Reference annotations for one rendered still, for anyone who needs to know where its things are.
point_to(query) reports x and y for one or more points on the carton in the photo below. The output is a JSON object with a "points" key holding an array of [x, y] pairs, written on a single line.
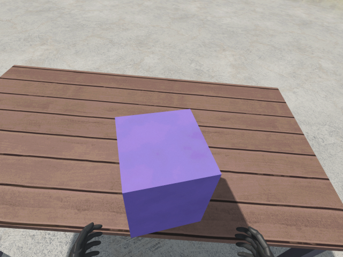
{"points": [[168, 173]]}

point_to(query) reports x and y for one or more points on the left robot hand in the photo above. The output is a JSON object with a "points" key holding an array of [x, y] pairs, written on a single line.
{"points": [[81, 246]]}

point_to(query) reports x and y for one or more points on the right robot hand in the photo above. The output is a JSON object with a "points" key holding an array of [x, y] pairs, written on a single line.
{"points": [[258, 247]]}

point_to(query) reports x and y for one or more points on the table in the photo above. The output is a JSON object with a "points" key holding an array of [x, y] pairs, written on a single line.
{"points": [[60, 170]]}

